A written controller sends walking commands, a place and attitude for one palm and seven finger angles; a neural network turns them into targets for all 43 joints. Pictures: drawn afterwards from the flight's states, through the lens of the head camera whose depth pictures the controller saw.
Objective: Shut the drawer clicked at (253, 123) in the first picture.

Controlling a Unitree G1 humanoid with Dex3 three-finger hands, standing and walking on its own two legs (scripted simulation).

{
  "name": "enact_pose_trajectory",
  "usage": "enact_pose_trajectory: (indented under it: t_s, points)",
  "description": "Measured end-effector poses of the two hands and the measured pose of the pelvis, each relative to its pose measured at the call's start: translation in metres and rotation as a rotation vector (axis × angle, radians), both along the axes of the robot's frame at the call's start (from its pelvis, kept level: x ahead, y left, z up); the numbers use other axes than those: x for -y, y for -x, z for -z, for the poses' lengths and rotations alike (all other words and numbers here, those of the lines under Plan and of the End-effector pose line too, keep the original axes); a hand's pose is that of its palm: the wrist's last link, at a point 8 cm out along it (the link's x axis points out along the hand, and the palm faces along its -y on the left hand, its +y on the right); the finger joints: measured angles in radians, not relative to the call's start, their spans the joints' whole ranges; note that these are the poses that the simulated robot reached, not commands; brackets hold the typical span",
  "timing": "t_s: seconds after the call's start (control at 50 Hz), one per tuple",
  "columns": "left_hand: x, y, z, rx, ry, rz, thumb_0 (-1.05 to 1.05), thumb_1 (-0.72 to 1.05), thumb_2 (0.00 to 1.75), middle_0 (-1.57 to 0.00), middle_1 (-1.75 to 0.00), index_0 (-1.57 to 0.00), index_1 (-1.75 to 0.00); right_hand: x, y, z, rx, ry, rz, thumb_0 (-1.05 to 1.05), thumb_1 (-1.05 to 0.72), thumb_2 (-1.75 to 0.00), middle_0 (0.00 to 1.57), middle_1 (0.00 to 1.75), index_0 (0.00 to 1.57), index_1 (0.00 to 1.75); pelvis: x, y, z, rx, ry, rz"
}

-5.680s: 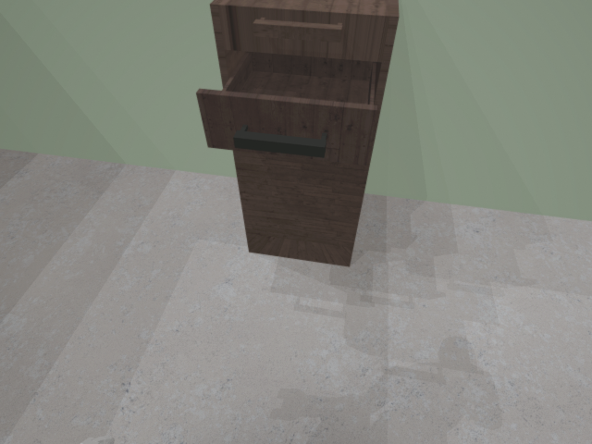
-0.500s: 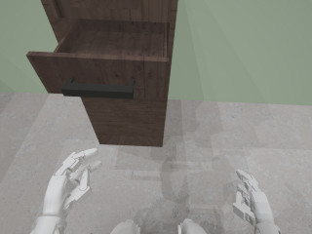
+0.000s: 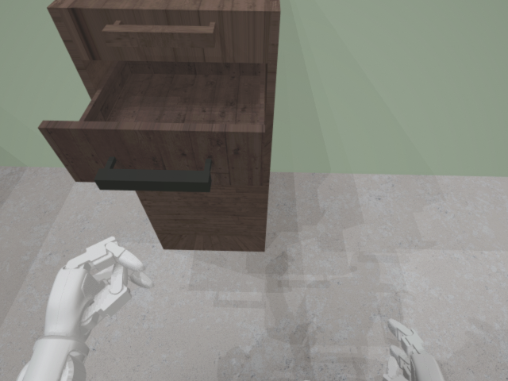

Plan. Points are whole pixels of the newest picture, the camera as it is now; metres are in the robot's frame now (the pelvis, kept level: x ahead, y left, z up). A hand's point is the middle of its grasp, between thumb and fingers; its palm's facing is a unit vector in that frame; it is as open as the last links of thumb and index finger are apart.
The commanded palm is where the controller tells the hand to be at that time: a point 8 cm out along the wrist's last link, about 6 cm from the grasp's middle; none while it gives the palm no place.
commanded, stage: raise the hand and make a fist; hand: left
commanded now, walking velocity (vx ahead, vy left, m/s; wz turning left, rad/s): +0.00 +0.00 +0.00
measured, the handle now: (157, 171) +0.45 +0.21 +0.05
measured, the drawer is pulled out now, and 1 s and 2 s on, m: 0.22 0.22 0.22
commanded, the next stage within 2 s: bring the fist close to the handle in 0.96 s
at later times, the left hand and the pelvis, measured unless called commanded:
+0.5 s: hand (128, 255) +0.24 +0.17 +0.14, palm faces +0.03 -1.00 -0.05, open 3.2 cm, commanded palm +0.22 +0.21 +0.14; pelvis +0.01 +0.02 +0.02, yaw +0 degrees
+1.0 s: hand (136, 249) +0.25 +0.16 +0.15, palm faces +0.03 -1.00 -0.05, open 3.3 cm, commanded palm +0.22 +0.21 +0.15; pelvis +0.00 +0.00 +0.03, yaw +0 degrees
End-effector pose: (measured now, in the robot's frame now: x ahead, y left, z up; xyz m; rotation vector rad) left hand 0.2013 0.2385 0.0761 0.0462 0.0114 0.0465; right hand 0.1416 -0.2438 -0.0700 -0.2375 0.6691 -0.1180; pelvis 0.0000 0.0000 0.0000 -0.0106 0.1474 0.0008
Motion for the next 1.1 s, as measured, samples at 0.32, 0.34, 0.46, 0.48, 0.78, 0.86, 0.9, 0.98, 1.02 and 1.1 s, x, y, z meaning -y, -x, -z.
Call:
enact_pose_trajectory:
  t_s: [0.32, 0.34, 0.46, 0.48, 0.78, 0.86, 0.9, 0.98, 1.02, 1.1]
  points:
    - [0.018, -0.013, -0.041, 0.070, 0.007, 0.040, 0.01, 0.90, 0.90, -1.29, -1.47, -1.29, -1.48, -0.051, -0.053, -0.025, 0.131, -0.074, -0.097, 0.02, -0.91, -0.90, 0.20, 0.30, 0.20, 0.30, -0.015, -0.014, -0.010, 0.050, 0.007, -0.007]
    - [0.018, -0.014, -0.043, 0.067, 0.006, 0.040, 0.01, 0.90, 0.90, -1.31, -1.49, -1.31, -1.50, -0.054, -0.054, -0.025, 0.132, -0.081, -0.102, 0.02, -0.91, -0.90, 0.20, 0.30, 0.20, 0.30, -0.015, -0.014, -0.011, 0.055, 0.007, -0.006]
    - [0.016, -0.019, -0.057, 0.069, -0.003, 0.024, 0.01, 0.90, 0.90, -1.37, -1.56, -1.37, -1.57, -0.062, -0.053, -0.026, 0.119, -0.096, -0.119, 0.02, -0.90, -0.90, 0.20, 0.30, 0.21, 0.30, -0.016, -0.013, -0.015, 0.081, 0.006, -0.007]
    - [0.016, -0.020, -0.060, 0.075, -0.004, 0.023, 0.01, 0.90, 0.90, -1.38, -1.57, -1.38, -1.57, -0.062, -0.052, -0.026, 0.115, -0.096, -0.120, 0.02, -0.90, -0.90, 0.20, 0.30, 0.21, 0.30, -0.016, -0.013, -0.016, 0.085, 0.005, -0.007]
    - [0.022, -0.022, -0.071, 0.042, 0.000, 0.008, 0.01, 0.89, 0.90, -1.40, -1.59, -1.40, -1.60, -0.037, -0.035, -0.035, 0.103, -0.059, -0.065, 0.02, -0.91, -0.90, 0.20, 0.30, 0.20, 0.30, -0.009, -0.006, -0.025, 0.136, -0.004, 0.004]
    - [0.021, -0.021, -0.073, 0.063, -0.005, -0.008, 0.01, 0.90, 0.90, -1.40, -1.60, -1.40, -1.60, -0.032, -0.032, -0.036, 0.111, -0.052, -0.066, 0.02, -0.91, -0.90, 0.20, 0.30, 0.20, 0.30, -0.007, -0.003, -0.025, 0.142, -0.004, 0.002]
    - [0.024, -0.021, -0.075, 0.078, -0.004, -0.002, 0.01, 0.90, 0.90, -1.40, -1.60, -1.40, -1.60, -0.030, -0.031, -0.035, 0.113, -0.052, -0.068, 0.02, -0.91, -0.90, 0.20, 0.30, 0.20, 0.30, -0.006, -0.002, -0.025, 0.144, -0.005, 0.000]
    - [0.029, -0.023, -0.076, 0.081, -0.005, 0.016, 0.01, 0.90, 0.90, -1.41, -1.60, -1.40, -1.60, -0.029, -0.029, -0.034, 0.111, -0.059, -0.069, 0.02, -0.91, -0.90, 0.20, 0.30, 0.20, 0.30, -0.003, -0.001, -0.026, 0.146, -0.007, 0.000]
    - [0.030, -0.024, -0.074, 0.071, -0.007, 0.018, 0.01, 0.90, 0.90, -1.41, -1.60, -1.40, -1.60, -0.029, -0.028, -0.033, 0.110, -0.064, -0.068, 0.02, -0.91, -0.90, 0.20, 0.30, 0.20, 0.30, -0.002, 0.000, -0.027, 0.147, -0.007, 0.001]
    - [0.029, -0.026, -0.074, 0.062, -0.011, 0.007, 0.01, 0.89, 0.90, -1.41, -1.60, -1.40, -1.60, -0.028, -0.027, -0.032, 0.111, -0.073, -0.066, 0.02, -0.91, -0.90, 0.20, 0.30, 0.20, 0.30, 0.001, 0.000, -0.027, 0.146, -0.009, 0.005]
